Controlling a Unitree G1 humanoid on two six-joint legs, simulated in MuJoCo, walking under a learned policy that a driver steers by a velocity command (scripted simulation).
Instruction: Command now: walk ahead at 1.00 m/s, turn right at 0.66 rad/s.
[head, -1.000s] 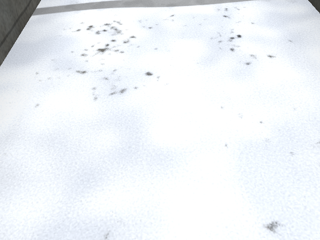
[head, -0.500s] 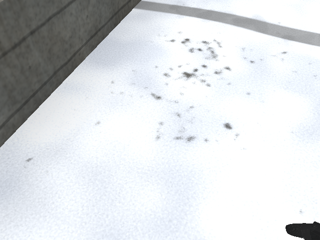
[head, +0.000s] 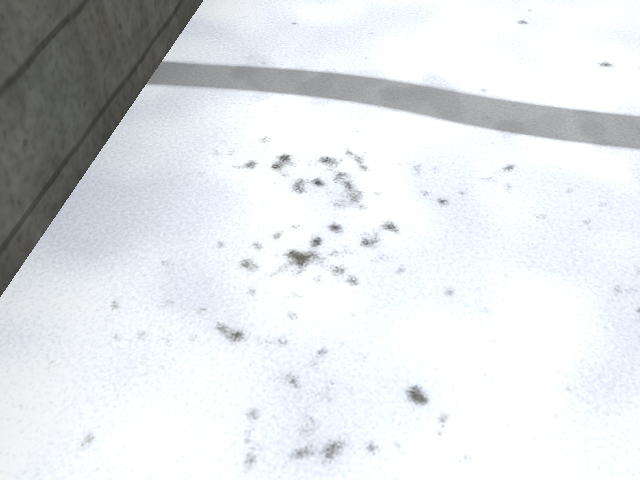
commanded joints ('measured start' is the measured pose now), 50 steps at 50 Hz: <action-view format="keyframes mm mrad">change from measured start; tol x64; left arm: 1 -69 5 -9 -57 -7 -11 -26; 50 278 136 24 -6 52 -22 13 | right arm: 1 -107 -91 -4 -74 13 -40 -7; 50 -50 -234 -13 -17 7 36 -36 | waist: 1 51 24 141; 50 294 136 -98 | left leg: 1 -269 230 59 -176 749 23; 6 -79 296 62 571 1507 -21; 9 -944 -15 -199 1600 -178 -72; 24 -539 116 -174 383 441 -75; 31 184 533 -1062 39 -604 104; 50 -216 312 79 633 1289 27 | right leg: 1 275 43 -107 -176 203 -44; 10 1262 -163 878 -658 -418 -415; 27 695 109 410 -308 501 -71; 31 26 154 148 556 -405 -42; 50 881 198 -52 -428 -16 -135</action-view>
